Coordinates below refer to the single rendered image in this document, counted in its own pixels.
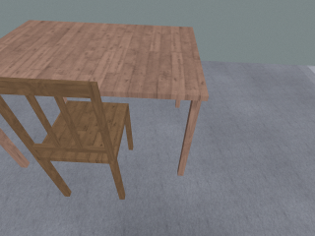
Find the chair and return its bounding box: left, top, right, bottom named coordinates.
left=0, top=77, right=134, bottom=200

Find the table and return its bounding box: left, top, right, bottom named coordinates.
left=0, top=20, right=209, bottom=176

